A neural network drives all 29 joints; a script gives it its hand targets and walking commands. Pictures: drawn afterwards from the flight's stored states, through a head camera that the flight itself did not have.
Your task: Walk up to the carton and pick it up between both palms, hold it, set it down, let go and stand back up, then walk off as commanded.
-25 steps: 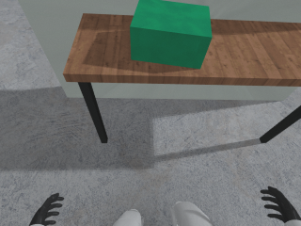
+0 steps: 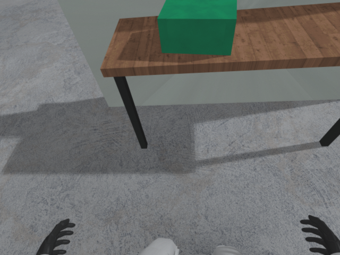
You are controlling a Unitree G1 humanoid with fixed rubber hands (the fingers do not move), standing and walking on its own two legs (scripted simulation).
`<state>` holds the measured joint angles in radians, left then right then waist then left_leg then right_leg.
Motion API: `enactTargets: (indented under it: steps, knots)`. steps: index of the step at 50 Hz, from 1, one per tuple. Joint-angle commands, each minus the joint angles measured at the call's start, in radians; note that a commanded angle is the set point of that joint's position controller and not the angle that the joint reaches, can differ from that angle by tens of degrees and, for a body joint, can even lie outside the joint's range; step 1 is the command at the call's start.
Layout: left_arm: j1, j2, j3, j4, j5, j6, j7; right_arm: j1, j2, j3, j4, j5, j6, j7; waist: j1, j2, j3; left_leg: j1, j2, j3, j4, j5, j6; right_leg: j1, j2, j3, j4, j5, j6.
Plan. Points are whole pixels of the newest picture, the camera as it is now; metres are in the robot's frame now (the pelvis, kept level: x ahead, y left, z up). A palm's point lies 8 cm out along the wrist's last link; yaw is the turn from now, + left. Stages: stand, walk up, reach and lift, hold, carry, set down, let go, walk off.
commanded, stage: walk off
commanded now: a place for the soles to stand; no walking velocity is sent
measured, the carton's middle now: (198, 23) +0.97 -0.06 +0.02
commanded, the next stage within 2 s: stand in 1.06 s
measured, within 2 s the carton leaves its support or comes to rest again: neither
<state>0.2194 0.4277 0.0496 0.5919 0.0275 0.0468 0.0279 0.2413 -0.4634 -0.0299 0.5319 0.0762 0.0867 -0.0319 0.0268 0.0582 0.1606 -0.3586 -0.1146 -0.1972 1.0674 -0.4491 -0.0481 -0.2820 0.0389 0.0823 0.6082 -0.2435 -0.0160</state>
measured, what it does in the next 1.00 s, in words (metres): walks backwards: left foot, then right foot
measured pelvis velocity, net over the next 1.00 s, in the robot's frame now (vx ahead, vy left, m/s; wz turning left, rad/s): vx -0.11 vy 0.00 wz -0.03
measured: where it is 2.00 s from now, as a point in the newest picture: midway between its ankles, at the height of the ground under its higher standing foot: outside the picture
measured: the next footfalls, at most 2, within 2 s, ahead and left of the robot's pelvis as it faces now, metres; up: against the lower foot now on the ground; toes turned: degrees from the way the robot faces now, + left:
left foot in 0.08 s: -0.03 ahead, +0.13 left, +0.00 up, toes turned -9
right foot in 0.32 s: -0.02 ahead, -0.16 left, +0.00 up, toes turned +4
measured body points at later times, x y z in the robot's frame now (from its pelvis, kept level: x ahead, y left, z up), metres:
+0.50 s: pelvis -0.11 +0.00 +0.00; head -0.12 +0.00 +0.45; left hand +0.03 +0.33 -0.06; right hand +0.04 -0.31 -0.06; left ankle -0.07 +0.13 -0.73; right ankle -0.06 -0.16 -0.72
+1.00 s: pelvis -0.11 +0.00 +0.01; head -0.11 +0.01 +0.46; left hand +0.04 +0.32 -0.07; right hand +0.03 -0.31 -0.06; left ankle -0.07 +0.13 -0.73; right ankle -0.06 -0.16 -0.72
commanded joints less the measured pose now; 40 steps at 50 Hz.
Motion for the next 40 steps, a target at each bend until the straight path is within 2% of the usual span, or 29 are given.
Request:
enactTargets:
  steps: [1, 3, 4, 5, 6, 7, 9, 10, 12, 14, 16, 17, 18, 19, 20, 22, 23, 24, 25, 26, 28, 29, 30, 33, 34, 35, 36, 37, 40]
  knots:
    - [0.030, 0.186, 0.049, -0.073, 0.027, -0.007, 0.003, 0.058, -0.123, -0.076, 0.035, -0.086, -0.040, 0.002, 0.034, -0.275, -0.148, 0.056, 0.094, 0.088, -0.467, -0.106, 0.003, 0.162, -0.215, 0.236, -0.125, 0.261, -0.149]
    - [0.033, 0.212, 0.058, -0.070, 0.009, -0.006, 0.000, 0.104, -0.131, -0.096, 0.050, -0.091, -0.058, 0.008, 0.005, -0.279, -0.194, 0.222, 0.087, 0.112, -0.719, 0.038, 0.023, 0.080, -0.188, 0.224, -0.072, 0.015, -0.088]
    - [0.091, 0.188, 0.051, -0.045, -0.008, -0.006, -0.013, 0.079, -0.145, -0.094, 0.049, -0.094, -0.068, 0.006, 0.021, -0.234, -0.175, 0.287, 0.102, 0.078, -0.749, 0.049, 0.039, -0.009, -0.155, 0.183, -0.076, -0.195, -0.040]
    - [0.062, 0.168, 0.049, -0.029, -0.015, -0.017, -0.009, 0.084, -0.150, -0.091, 0.035, -0.105, -0.068, 0.012, -0.016, -0.088, -0.202, 0.303, 0.187, -0.064, -0.759, 0.017, 0.099, -0.074, -0.133, 0.173, 0.002, -0.215, -0.009]
    - [0.030, 0.114, 0.041, -0.057, -0.042, -0.029, -0.012, 0.029, -0.175, -0.083, 0.019, -0.119, -0.080, 0.015, -0.021, 0.110, -0.152, 0.249, 0.358, -0.317, -0.763, 0.067, 0.198, -0.204, 0.004, 0.039, 0.096, -0.247, 0.060]
    - [-0.045, 0.173, 0.074, -0.061, -0.038, -0.024, 0.001, 0.015, -0.201, -0.078, 0.023, -0.119, -0.093, 0.013, -0.065, 0.160, -0.092, 0.038, 0.441, -0.408, -0.800, 0.038, 0.285, -0.077, 0.005, 0.053, 0.274, -0.320, 0.051]
    - [-0.039, 0.162, 0.061, -0.026, -0.044, -0.037, -0.011, -0.068, -0.132, -0.056, 0.001, -0.109, -0.091, 0.013, -0.025, 0.055, -0.075, 0.062, 0.368, -0.260, -0.711, 0.420, 0.282, -0.031, -0.015, 0.061, 0.322, -0.302, 0.036]
    - [-0.023, 0.165, 0.061, -0.004, -0.052, -0.047, -0.010, -0.090, -0.125, -0.056, 0.008, -0.109, -0.091, 0.016, -0.032, 0.088, -0.079, 0.080, 0.330, -0.165, -0.681, 0.502, 0.267, -0.024, -0.025, 0.014, 0.298, -0.289, 0.043]
    - [0.010, 0.148, 0.053, 0.021, -0.047, -0.050, -0.016, -0.130, -0.130, -0.051, -0.001, -0.121, -0.079, 0.021, -0.025, 0.166, -0.074, 0.027, 0.256, -0.079, -0.651, 0.393, 0.209, 0.073, -0.033, -0.034, 0.078, -0.196, 0.042]
    - [-0.003, 0.130, 0.044, 0.024, -0.042, -0.064, -0.010, -0.105, -0.125, -0.053, 0.012, -0.108, -0.065, 0.032, -0.025, 0.151, -0.093, 0.002, 0.216, -0.052, -0.664, 0.246, 0.157, 0.182, -0.019, -0.077, -0.159, -0.054, 0.037]
    - [0.030, 0.139, 0.045, 0.053, -0.038, -0.087, 0.003, -0.073, -0.098, -0.053, 0.019, -0.101, -0.063, 0.030, -0.031, 0.119, -0.130, 0.051, 0.209, -0.019, -0.597, 0.209, 0.116, 0.206, -0.090, 0.047, -0.222, -0.068, 0.012]
    - [0.049, 0.154, 0.052, 0.038, -0.035, -0.082, 0.005, -0.070, -0.094, -0.051, 0.011, -0.091, -0.066, 0.032, -0.016, 0.042, -0.109, -0.004, 0.194, -0.026, -0.541, 0.207, 0.088, 0.223, -0.130, 0.159, -0.275, -0.116, -0.003]
    - [0.023, 0.210, 0.064, 0.045, -0.027, -0.093, 0.003, -0.034, -0.083, -0.046, 0.028, -0.087, -0.072, 0.031, -0.028, -0.055, -0.079, -0.034, 0.136, 0.017, -0.488, 0.111, 0.066, 0.166, -0.232, 0.309, -0.313, -0.212, -0.067]
    - [-0.019, 0.216, 0.065, 0.037, -0.021, -0.100, -0.001, -0.037, -0.080, -0.049, 0.031, -0.089, -0.064, 0.036, -0.033, -0.076, -0.075, 0.094, 0.139, 0.068, -0.380, 0.052, 0.051, -0.013, -0.292, 0.352, -0.356, -0.338, -0.115]
    - [-0.054, 0.219, 0.066, 0.022, -0.021, -0.103, -0.006, -0.022, -0.083, -0.061, 0.040, -0.095, -0.065, 0.039, -0.052, -0.067, -0.023, 0.210, 0.136, 0.085, -0.340, 0.048, 0.055, -0.205, -0.291, 0.330, -0.370, -0.463, -0.127]
    - [-0.098, 0.225, 0.060, 0.013, -0.012, -0.096, -0.018, 0.023, -0.103, -0.061, 0.064, -0.100, -0.056, 0.045, -0.077, -0.126, 0.015, 0.274, 0.126, 0.074, -0.414, 0.113, 0.066, -0.283, -0.227, 0.271, -0.377, -0.522, -0.080]
    - [-0.110, 0.215, 0.062, 0.013, -0.014, -0.092, -0.022, 0.062, -0.101, -0.063, 0.064, -0.102, -0.070, 0.045, -0.103, -0.166, -0.025, 0.337, 0.138, 0.041, -0.538, 0.102, 0.083, -0.280, -0.178, 0.178, -0.333, -0.487, -0.040]
    - [-0.109, 0.194, 0.059, 0.018, -0.021, -0.089, -0.026, 0.062, -0.114, -0.059, 0.061, -0.102, -0.079, 0.042, -0.090, -0.115, -0.037, 0.298, 0.165, -0.039, -0.646, 0.059, 0.107, -0.214, -0.112, 0.115, -0.274, -0.378, -0.001]
    - [-0.090, 0.170, 0.051, 0.009, -0.029, -0.083, -0.032, 0.022, -0.129, -0.059, 0.059, -0.098, -0.093, 0.041, -0.057, -0.114, -0.086, 0.213, 0.208, -0.087, -0.699, 0.021, 0.123, -0.064, -0.072, 0.069, -0.213, -0.244, 0.011]
    - [-0.045, 0.179, 0.059, 0.013, -0.033, -0.077, -0.033, 0.015, -0.147, -0.072, 0.042, -0.101, -0.095, 0.044, -0.037, -0.052, -0.098, 0.141, 0.212, -0.139, -0.731, -0.138, 0.145, -0.028, -0.055, 0.057, -0.126, -0.253, 0.011]
    - [-0.030, 0.156, 0.049, 0.019, -0.043, -0.081, -0.027, -0.051, -0.145, -0.062, 0.037, -0.090, -0.106, 0.045, -0.011, -0.031, -0.113, 0.001, 0.226, -0.154, -0.752, -0.118, 0.138, 0.149, -0.059, 0.035, -0.127, -0.167, 0.005]
    - [-0.035, 0.168, 0.048, 0.009, -0.037, -0.083, -0.023, -0.080, -0.139, -0.055, 0.034, -0.084, -0.103, 0.053, 0.009, -0.062, -0.106, -0.052, 0.205, -0.102, -0.702, -0.075, 0.121, 0.185, -0.090, 0.069, -0.169, -0.182, -0.009]
    - [-0.031, 0.183, 0.050, 0.022, -0.035, -0.085, -0.019, -0.078, -0.144, -0.061, 0.049, -0.086, -0.096, 0.053, 0.002, -0.050, -0.085, -0.060, 0.186, -0.058, -0.684, -0.052, 0.094, 0.173, -0.108, 0.114, -0.204, -0.238, -0.023]
    - [-0.053, 0.197, 0.051, 0.031, -0.031, -0.082, -0.017, -0.049, -0.121, -0.054, 0.047, -0.096, -0.093, 0.055, -0.019, -0.039, -0.046, 0.024, 0.160, -0.047, -0.669, -0.109, 0.094, 0.020, -0.126, 0.140, -0.244, -0.342, -0.024]
    - [-0.052, 0.204, 0.054, 0.036, -0.029, -0.087, -0.023, -0.044, -0.120, -0.058, 0.056, -0.101, -0.092, 0.050, -0.029, -0.054, -0.029, 0.059, 0.150, -0.035, -0.655, -0.011, 0.086, -0.018, -0.136, 0.164, -0.276, -0.365, -0.023]
    - [-0.074, 0.207, 0.055, 0.036, -0.028, -0.087, -0.021, -0.023, -0.109, -0.056, 0.052, -0.103, -0.090, 0.051, -0.039, -0.060, -0.027, 0.096, 0.150, -0.034, -0.646, -0.039, 0.097, -0.059, -0.140, 0.159, -0.281, -0.381, -0.018]
    - [-0.073, 0.204, 0.058, 0.038, -0.024, -0.084, -0.026, -0.005, -0.117, -0.056, 0.059, -0.105, -0.088, 0.051, -0.039, -0.082, -0.032, 0.100, 0.153, -0.040, -0.662, -0.046, 0.102, -0.048, -0.119, 0.130, -0.257, -0.339, -0.015]
    - [-0.066, 0.198, 0.058, 0.037, -0.026, -0.082, -0.024, 0.006, -0.126, -0.065, 0.063, -0.104, -0.096, 0.051, -0.043, -0.024, -0.080, 0.115, 0.166, -0.071, -0.708, -0.110, 0.115, -0.023, -0.094, 0.096, -0.200, -0.289, -0.007]
    - [-0.061, 0.189, 0.049, 0.033, -0.028, -0.083, -0.020, -0.042, -0.120, -0.056, 0.057, -0.100, -0.097, 0.051, -0.026, -0.046, -0.061, 0.046, 0.185, -0.078, -0.710, -0.082, 0.122, 0.038, -0.106, 0.093, -0.195, -0.240, -0.009]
